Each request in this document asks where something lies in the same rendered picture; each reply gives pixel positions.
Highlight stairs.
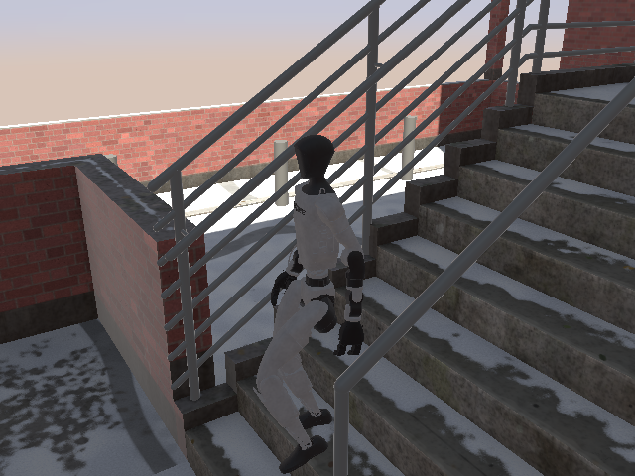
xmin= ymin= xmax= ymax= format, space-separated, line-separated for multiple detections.
xmin=185 ymin=93 xmax=635 ymax=476

